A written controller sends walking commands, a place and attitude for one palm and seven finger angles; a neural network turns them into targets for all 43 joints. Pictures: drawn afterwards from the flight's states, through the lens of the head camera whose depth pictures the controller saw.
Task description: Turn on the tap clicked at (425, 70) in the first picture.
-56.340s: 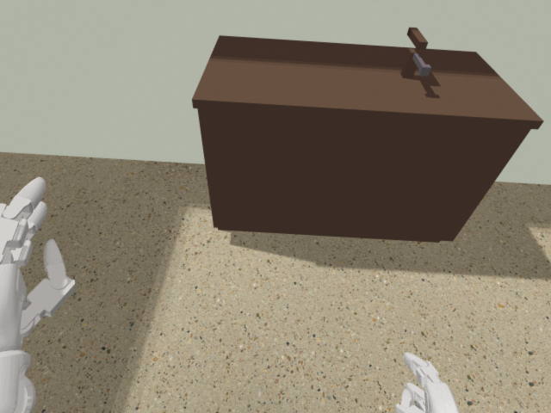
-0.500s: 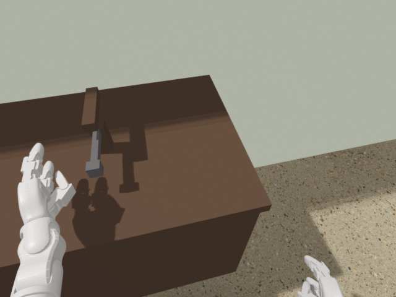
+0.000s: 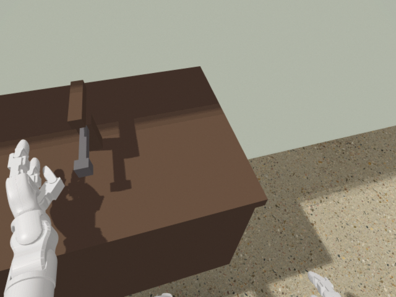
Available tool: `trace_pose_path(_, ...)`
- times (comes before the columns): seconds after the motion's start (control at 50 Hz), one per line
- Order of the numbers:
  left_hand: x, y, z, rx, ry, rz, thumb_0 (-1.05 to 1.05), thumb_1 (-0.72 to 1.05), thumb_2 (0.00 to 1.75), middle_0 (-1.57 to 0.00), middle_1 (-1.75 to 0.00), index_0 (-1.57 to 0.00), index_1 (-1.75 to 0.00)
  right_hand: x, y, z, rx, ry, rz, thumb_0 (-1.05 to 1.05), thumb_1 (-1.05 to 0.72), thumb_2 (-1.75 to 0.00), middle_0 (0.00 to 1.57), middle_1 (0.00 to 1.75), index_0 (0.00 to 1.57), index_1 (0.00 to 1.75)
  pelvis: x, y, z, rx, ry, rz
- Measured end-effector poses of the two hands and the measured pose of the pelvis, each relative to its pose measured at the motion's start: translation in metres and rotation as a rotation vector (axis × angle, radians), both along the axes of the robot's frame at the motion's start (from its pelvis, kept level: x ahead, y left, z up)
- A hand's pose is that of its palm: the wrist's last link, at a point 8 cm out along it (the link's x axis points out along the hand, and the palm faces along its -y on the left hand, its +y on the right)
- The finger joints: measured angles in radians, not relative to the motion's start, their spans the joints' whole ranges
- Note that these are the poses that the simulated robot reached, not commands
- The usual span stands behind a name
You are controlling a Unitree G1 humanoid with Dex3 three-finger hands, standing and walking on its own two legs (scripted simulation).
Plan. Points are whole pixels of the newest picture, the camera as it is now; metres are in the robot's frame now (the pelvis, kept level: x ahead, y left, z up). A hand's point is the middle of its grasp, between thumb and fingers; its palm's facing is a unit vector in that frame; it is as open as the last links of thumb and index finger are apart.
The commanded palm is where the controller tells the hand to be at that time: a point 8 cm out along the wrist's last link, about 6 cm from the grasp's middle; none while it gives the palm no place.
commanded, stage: reach beside the lever's end, fingers flat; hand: left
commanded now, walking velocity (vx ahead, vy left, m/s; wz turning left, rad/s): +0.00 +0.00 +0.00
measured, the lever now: (83, 167) +0.35 +0.26 +0.06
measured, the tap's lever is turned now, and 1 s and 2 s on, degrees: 0 6 34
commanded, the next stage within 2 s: push the lever round in 0.06 s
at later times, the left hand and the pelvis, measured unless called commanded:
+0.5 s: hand (73, 180) +0.32 +0.27 +0.06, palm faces +0.51 -0.86 -0.08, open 7.8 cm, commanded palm +0.27 +0.29 +0.06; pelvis +0.01 +0.00 +0.00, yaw +0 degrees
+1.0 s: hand (91, 182) +0.32 +0.23 +0.06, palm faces +0.53 -0.85 -0.07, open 7.7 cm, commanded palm +0.28 +0.26 +0.06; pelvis -0.01 -0.01 +0.00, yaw +1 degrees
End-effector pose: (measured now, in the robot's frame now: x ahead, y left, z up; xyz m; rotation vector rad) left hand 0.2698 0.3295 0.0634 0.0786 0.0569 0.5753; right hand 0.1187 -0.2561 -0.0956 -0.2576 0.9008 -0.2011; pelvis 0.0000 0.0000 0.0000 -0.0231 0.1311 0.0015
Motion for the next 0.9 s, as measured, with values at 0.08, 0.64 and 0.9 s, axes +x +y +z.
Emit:
trace_pose_path(0.08, 0.000, -0.002, 0.002, 0.018, -0.033, -0.010, 0.01, 0.90, 0.90, -0.15, -0.15, -0.16, -0.15, 0.002, 0.001, -0.002, -0.005, 0.007, 0.013, 0.01, -0.90, -0.90, 0.20, 0.30, 0.20, 0.30, 0.000, 0.002, -0.001, -0.004, 0.004, 0.006)
trace_pose_path(0.64, -0.005, -0.045, 0.005, 0.004, -0.041, -0.056, 0.01, 0.90, 0.90, -0.15, -0.15, -0.16, -0.15, 0.030, 0.014, 0.003, 0.044, -0.065, 0.049, 0.01, -0.90, -0.90, 0.20, 0.30, 0.20, 0.30, 0.003, 0.001, 0.000, 0.004, -0.018, 0.007)
trace_pose_path(0.9, -0.002, -0.058, 0.004, 0.021, -0.040, -0.034, 0.03, 0.93, 0.92, -0.15, -0.15, -0.16, -0.15, 0.023, 0.006, -0.001, 0.046, -0.061, 0.055, 0.01, -0.90, -0.90, 0.20, 0.30, 0.20, 0.30, -0.006, -0.010, -0.002, 0.007, -0.021, 0.014)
